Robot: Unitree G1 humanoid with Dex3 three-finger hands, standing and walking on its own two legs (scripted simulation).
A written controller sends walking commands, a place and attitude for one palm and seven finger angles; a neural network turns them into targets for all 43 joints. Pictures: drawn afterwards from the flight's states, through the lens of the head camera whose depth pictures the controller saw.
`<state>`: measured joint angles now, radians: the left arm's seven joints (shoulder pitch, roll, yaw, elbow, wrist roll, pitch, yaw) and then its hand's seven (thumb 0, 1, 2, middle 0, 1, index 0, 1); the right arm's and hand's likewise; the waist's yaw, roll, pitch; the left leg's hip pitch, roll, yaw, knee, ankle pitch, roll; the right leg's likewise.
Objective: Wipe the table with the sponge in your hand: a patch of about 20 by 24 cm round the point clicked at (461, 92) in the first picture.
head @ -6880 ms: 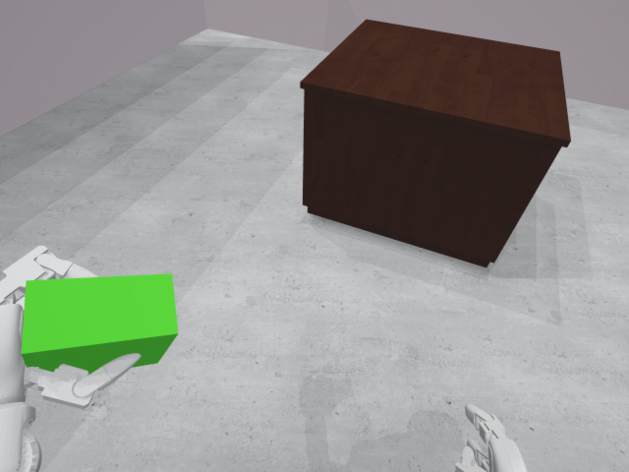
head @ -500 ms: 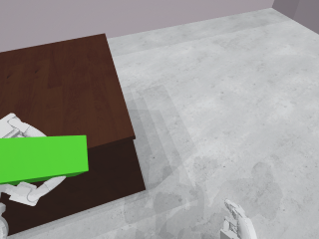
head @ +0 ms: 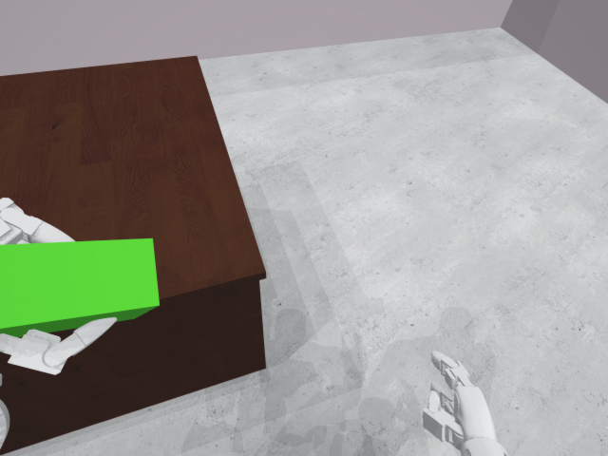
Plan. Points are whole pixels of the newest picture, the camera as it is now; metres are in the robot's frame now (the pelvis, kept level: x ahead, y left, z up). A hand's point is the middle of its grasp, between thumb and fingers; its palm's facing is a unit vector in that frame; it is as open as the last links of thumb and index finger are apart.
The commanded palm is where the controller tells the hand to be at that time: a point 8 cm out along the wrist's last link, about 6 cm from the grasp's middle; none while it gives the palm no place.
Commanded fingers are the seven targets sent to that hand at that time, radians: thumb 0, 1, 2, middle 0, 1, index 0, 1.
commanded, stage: come to a stop and stand still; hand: left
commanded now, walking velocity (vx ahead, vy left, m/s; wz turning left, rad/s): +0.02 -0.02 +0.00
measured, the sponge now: (98, 287) +0.24 +0.21 +0.16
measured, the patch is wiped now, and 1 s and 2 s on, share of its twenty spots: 0.00 0.00 0.00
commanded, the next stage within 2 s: look again from close up in 0.68 s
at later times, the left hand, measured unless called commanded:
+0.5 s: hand (80, 350) +0.18 +0.20 +0.17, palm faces +0.37 -0.84 -0.40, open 9.8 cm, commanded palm +0.12 +0.25 +0.18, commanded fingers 0.00 0.10 1.30 -1.20 -1.60 -1.20 -1.60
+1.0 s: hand (36, 317) +0.20 +0.24 +0.18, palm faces +0.35 -0.85 -0.38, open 9.8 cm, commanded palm +0.13 +0.27 +0.18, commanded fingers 0.00 0.10 1.30 -1.20 -1.60 -1.20 -1.60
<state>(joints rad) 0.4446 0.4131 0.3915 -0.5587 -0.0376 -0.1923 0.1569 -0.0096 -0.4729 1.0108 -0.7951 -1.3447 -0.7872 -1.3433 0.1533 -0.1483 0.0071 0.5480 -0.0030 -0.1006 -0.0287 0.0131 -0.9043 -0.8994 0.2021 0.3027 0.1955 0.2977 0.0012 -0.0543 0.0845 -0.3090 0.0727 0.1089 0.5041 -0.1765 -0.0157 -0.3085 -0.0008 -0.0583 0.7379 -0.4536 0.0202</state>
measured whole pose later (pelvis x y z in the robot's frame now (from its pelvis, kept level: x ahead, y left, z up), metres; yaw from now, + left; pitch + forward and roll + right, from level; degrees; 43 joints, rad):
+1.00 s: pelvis -0.04 +0.00 +0.01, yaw -3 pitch +0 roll -1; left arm 0.35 0.38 0.36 -0.35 -0.05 -0.24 0.10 -0.01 -0.47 1.02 -0.79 -1.35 -0.79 -1.34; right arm 0.25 -0.22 0.02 0.59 0.02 -0.13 -0.01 0.02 -0.90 -0.90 0.21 0.30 0.20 0.30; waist 0.03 0.01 0.02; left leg -0.24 -0.01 0.05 0.45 -0.22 0.03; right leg -0.25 0.05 -0.04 0.38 -0.13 -0.04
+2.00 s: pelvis +0.02 +0.13 +0.00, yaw -4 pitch +1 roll +1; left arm 0.50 0.39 0.40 -0.51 -0.03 -0.25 0.11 -0.01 -0.47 1.02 -0.79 -1.35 -0.78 -1.35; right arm 0.25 -0.20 0.00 0.63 0.01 -0.08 0.01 0.02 -0.90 -0.90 0.21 0.30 0.20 0.30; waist -0.02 -0.03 0.02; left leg -0.52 -0.01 0.00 1.06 -0.37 -0.01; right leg -0.30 -0.03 -0.05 0.56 -0.29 -0.03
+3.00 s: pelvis +0.07 +0.26 +0.00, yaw -4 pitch +1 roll -1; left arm 0.48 0.41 0.39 -0.50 -0.03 -0.21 0.09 -0.01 -0.47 1.02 -0.79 -1.35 -0.78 -1.35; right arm 0.25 -0.19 0.00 0.60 0.01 -0.10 -0.03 0.01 -0.90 -0.90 0.21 0.30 0.20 0.30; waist -0.02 0.01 -0.01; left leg -0.28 -0.02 0.00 0.60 -0.32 0.04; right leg -0.27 0.05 -0.10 0.50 -0.24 -0.07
